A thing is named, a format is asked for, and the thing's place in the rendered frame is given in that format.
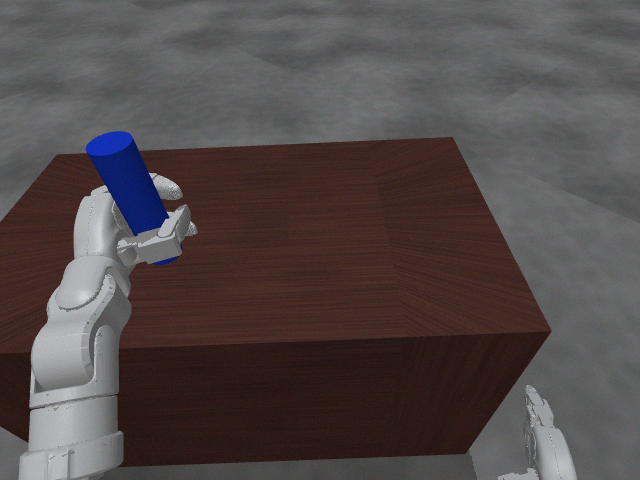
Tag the left robot arm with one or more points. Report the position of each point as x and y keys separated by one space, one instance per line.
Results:
x=74 y=365

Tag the right robot hand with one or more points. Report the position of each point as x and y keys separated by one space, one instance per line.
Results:
x=546 y=448

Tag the can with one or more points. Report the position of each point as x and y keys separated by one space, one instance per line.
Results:
x=122 y=169

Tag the left robot hand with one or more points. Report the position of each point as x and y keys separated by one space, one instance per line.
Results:
x=100 y=229

